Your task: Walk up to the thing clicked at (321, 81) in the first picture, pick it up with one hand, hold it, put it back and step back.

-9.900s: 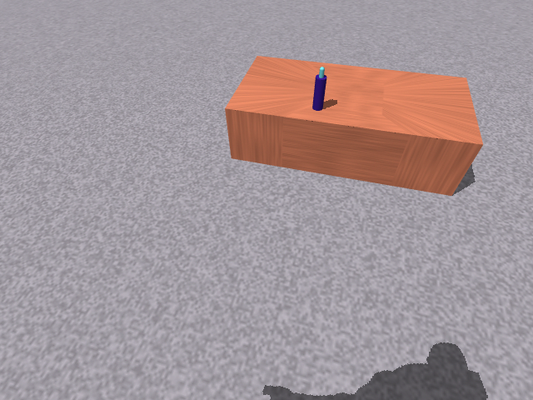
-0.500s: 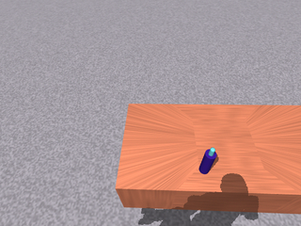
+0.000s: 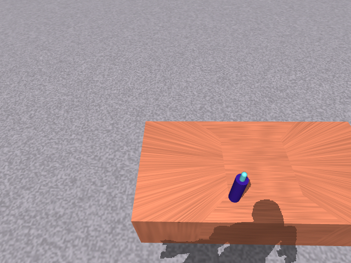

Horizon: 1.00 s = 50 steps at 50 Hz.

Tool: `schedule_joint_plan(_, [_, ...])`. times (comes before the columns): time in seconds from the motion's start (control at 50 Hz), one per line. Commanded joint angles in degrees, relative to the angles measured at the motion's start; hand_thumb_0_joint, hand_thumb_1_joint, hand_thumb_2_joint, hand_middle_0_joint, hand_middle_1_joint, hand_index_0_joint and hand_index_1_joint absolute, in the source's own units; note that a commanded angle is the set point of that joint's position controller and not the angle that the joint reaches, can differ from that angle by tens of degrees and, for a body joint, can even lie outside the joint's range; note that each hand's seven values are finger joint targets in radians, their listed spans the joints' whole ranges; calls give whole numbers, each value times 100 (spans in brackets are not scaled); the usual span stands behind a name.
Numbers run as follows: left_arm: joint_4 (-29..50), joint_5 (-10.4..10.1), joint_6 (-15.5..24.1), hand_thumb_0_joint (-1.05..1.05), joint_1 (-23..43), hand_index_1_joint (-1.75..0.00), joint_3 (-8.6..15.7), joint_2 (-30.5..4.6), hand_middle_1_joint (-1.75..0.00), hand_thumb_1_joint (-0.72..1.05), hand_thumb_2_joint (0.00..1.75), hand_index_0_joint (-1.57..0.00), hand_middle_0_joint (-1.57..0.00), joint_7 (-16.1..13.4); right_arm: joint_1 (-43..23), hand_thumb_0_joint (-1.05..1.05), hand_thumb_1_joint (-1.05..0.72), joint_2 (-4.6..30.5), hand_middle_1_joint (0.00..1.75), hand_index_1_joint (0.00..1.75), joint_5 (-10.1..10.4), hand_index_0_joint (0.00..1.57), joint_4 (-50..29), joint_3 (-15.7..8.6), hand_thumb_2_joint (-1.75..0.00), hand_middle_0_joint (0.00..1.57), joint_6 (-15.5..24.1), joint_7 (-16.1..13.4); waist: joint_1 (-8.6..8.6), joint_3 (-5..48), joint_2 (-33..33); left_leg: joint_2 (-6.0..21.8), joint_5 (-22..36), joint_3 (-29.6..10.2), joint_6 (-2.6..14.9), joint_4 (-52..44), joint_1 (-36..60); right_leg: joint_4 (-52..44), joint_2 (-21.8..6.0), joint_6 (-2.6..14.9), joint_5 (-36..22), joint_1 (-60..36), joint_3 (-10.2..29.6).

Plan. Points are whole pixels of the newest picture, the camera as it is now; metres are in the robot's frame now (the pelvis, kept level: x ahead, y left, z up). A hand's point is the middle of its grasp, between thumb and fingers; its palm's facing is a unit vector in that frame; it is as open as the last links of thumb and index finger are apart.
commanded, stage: walk up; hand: right
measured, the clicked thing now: (239, 186) +0.48 -0.23 -0.35
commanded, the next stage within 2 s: stand in 0.04 s
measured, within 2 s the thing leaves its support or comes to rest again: neither
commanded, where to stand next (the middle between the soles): +0.06 -0.01 m, yaw -1 degrees
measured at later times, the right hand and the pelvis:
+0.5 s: hand out of the picture +0.08 -0.25 -0.16, palm faces -0.03 +0.94 -0.33, open 7.4 cm; pelvis +0.02 +0.00 +0.00, yaw +0 degrees
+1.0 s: hand out of the picture +0.09 -0.26 -0.16, palm faces -0.03 +0.94 -0.34, open 7.4 cm; pelvis +0.02 +0.00 +0.00, yaw +0 degrees
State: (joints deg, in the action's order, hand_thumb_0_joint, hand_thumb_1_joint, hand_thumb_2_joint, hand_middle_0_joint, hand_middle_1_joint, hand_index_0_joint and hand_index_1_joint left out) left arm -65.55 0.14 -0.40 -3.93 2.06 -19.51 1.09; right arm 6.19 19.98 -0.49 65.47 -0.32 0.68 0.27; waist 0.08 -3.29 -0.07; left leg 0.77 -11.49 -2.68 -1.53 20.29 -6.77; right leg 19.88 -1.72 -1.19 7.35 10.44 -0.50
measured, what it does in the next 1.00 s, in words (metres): stands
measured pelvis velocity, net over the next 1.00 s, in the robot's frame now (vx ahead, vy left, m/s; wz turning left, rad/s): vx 0.02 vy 0.00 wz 0.00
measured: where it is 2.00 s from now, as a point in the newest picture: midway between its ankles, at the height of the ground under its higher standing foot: outside the picture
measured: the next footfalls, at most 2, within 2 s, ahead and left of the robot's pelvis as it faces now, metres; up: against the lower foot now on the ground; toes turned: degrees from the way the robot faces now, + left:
none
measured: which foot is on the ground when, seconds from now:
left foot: down 0.00-1.00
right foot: down 0.00-1.00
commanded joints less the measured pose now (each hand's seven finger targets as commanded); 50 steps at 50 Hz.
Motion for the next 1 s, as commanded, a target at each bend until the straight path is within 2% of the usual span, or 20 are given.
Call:
schedule_joint_plan(0.0, [344,22,131,0,214,-30,195,-1205,-30,90,90,-20,-20,-70,-303,0,-90,1228,30,30,17,20,-414,-204,-90,20,144,-79,42,518,-3,556,480,-364,242,-362,-302,-300,-547,220,-144,-492,487])
schedule_joint_plan(0.02, [330,49,172,0,194,-30,134,-1278,-30,90,90,-20,-20,-87,-222,0,-90,1270,30,30,-30,20,-371,-211,-90,20,125,-81,-2,596,46,592,369,-396,209,-402,-293,-299,-594,215,-71,-542,558])
schedule_joint_plan(0.06, [325,39,189,0,209,-30,126,-1270,-30,90,90,-20,-20,-94,-203,0,-90,1250,30,30,-26,20,-346,-193,-90,20,118,-76,18,467,121,587,193,-420,204,-508,-460,-304,-580,198,-18,-576,557])
schedule_joint_plan(0.16, [338,38,225,0,170,-30,67,-1266,-30,90,90,-20,-20,-103,-232,0,-90,1274,30,30,-12,20,-356,-209,-90,20,112,-49,20,408,-8,586,273,-407,214,-455,-321,-337,-564,192,82,-402,547])
schedule_joint_plan(0.28, [347,21,235,0,101,-30,32,-1275,-30,90,90,-20,-20,-105,-215,0,-90,1300,30,30,-1,20,-344,-201,-90,20,110,-38,29,416,61,595,409,-389,218,-476,-289,-308,-580,188,-174,-474,541])
schedule_joint_plan(0.3, [355,35,243,0,126,-30,40,-1308,-30,90,90,-20,-20,-110,-189,0,-90,1286,30,30,-4,20,-365,-202,-90,20,113,-39,-5,554,-26,619,577,-389,214,-448,-257,-235,-592,196,-395,-620,502])
schedule_joint_plan(0.38, [355,16,245,0,108,-30,28,-1324,-30,90,90,-20,-20,-117,-197,0,-90,1294,30,30,-1,20,-346,-193,-90,20,115,-43,-6,567,-25,605,801,-355,195,-413,-96,-245,-599,198,-593,-543,509])
schedule_joint_plan(0.46, [333,21,230,0,54,-30,20,-1333,-30,90,90,-20,-20,-130,-202,0,-90,1280,30,30,14,20,-346,-189,-90,20,94,-48,7,560,-55,612,773,-365,202,-449,-54,-228,-582,197,-551,-541,462])
schedule_joint_plan(0.54, [342,19,231,0,46,-30,21,-1300,-30,90,90,-20,-20,-134,-214,0,-90,1325,30,30,12,20,-353,-185,-90,20,100,-60,17,620,68,626,1009,-321,206,-387,-47,-194,-614,192,-917,-702,476])
schedule_joint_plan(0.6, [328,12,228,0,43,-30,30,-1330,-30,90,90,-20,-20,-136,-182,0,-90,1284,30,30,20,20,-366,-172,-90,20,96,-68,8,625,-14,639,1169,-329,194,-391,38,-173,-596,199,-980,-679,450])
schedule_joint_plan(0.64, [339,17,214,0,63,-30,32,-1330,-30,90,90,-20,-20,-138,-161,0,-90,1287,30,30,8,20,-366,-169,-90,20,88,-72,2,521,10,619,873,-331,182,-463,-100,-215,-580,187,-700,-670,444])
schedule_joint_plan(0.76, [338,31,216,0,78,-30,37,-1350,-30,90,90,-20,-20,-137,-171,0,-90,1279,30,30,12,20,-388,-176,-90,20,65,-54,-7,374,-6,600,489,-346,200,-492,-179,-324,-561,192,-239,-531,476])
schedule_joint_plan(0.8, [351,34,223,0,66,-30,57,-1365,-30,90,90,-20,-20,-135,-172,0,-90,1295,30,30,6,20,-415,-183,-90,20,74,-66,10,571,-56,635,784,-340,211,-427,-35,-226,-590,220,-612,-627,467])
schedule_joint_plan(0.86, [351,20,223,0,41,-30,40,-1315,-30,90,90,-20,-20,-126,-158,0,-90,1294,30,30,11,20,-407,-167,-90,20,91,-61,16,466,93,619,740,-326,197,-463,-97,-255,-588,207,-628,-607,493])
schedule_joint_plan(0.9, [351,21,215,0,98,-30,60,-1365,-30,90,90,-20,-20,-134,-156,0,-90,1267,30,30,8,20,-416,-168,-90,20,75,-63,4,464,-10,593,576,-341,185,-492,-154,-267,-561,205,-377,-602,466])
schedule_joint_plan(0.98, [349,27,225,0,33,-30,51,-1328,-30,90,90,-20,-20,-131,-166,0,-90,1282,30,30,15,20,-431,-172,-90,20,73,-59,19,492,-43,610,677,-334,216,-427,-36,-281,-573,212,-508,-584,471])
